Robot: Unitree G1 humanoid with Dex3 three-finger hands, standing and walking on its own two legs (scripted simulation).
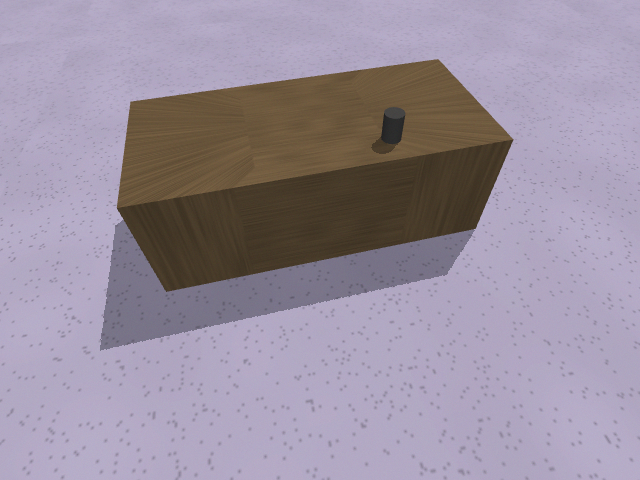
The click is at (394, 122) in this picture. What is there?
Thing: squat round
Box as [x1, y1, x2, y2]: [381, 107, 404, 143]
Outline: 390,107 384,111 381,138 385,142 396,143 400,140 404,111 397,107
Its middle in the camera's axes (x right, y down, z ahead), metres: +0.24 -0.39 +1.30
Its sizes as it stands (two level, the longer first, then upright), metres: 0.068 0.068 0.097
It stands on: a support 0.45 m high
